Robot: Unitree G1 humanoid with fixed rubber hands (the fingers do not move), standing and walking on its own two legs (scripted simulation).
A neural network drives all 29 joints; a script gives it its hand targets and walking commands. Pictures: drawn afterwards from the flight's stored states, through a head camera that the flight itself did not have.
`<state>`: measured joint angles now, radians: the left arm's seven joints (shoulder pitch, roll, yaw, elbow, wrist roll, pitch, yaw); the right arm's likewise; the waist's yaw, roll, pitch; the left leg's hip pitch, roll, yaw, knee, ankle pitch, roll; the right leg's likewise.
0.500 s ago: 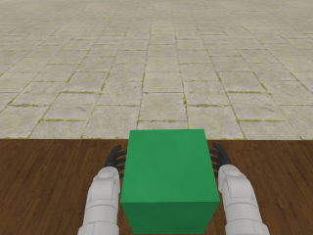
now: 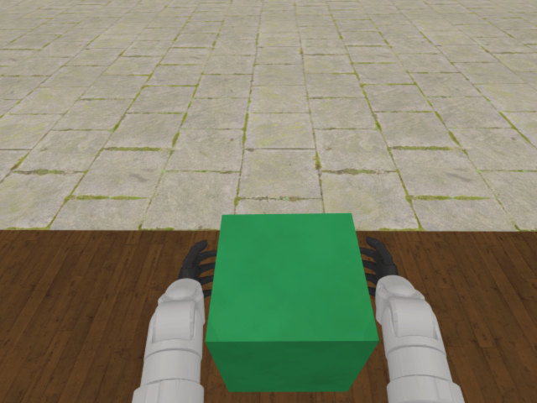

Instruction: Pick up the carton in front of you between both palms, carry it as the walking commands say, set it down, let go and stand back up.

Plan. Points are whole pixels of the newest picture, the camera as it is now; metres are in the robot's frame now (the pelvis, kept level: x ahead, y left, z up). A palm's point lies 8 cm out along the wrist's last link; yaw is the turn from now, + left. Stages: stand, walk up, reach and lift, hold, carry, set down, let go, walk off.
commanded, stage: reach and lift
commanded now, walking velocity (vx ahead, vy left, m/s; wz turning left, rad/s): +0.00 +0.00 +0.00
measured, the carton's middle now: (287, 306) +0.30 +0.00 -0.04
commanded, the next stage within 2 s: hold in 0.38 s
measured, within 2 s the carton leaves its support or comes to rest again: neither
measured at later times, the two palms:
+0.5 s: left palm (189, 285) +0.29 +0.15 +0.05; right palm (391, 281) +0.29 -0.15 +0.05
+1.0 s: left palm (188, 287) +0.28 +0.15 +0.05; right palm (394, 285) +0.29 -0.15 +0.05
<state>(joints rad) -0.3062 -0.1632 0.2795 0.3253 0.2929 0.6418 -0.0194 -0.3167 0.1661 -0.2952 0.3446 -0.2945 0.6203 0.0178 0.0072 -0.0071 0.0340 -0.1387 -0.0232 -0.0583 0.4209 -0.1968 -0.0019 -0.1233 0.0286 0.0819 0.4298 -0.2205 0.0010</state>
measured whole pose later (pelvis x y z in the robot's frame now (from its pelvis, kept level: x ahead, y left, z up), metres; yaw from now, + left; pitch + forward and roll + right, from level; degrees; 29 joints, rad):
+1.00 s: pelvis -0.01 +0.00 +0.00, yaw +0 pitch -8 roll +0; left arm -0.29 -0.16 0.24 0.23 0.27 0.76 -0.01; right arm -0.30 0.16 -0.26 0.25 -0.28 0.74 0.02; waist 0.00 -0.01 0.05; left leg -0.07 -0.02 -0.06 0.39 -0.18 0.00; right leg -0.05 0.03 0.08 0.40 -0.20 0.00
